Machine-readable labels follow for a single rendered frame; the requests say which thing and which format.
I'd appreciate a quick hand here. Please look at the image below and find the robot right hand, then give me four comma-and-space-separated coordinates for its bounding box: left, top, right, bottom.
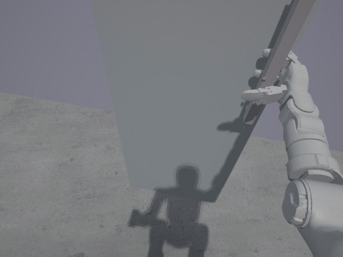
241, 49, 309, 104

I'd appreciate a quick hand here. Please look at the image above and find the right robot forearm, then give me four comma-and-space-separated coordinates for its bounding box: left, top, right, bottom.
279, 90, 343, 185

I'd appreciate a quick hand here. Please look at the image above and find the handle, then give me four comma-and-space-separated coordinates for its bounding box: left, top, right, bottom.
243, 0, 316, 125

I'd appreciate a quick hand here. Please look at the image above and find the fridge door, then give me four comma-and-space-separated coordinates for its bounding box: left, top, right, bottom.
90, 0, 321, 203

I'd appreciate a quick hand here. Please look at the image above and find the robot right upper arm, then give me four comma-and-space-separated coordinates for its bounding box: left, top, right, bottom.
282, 178, 343, 257

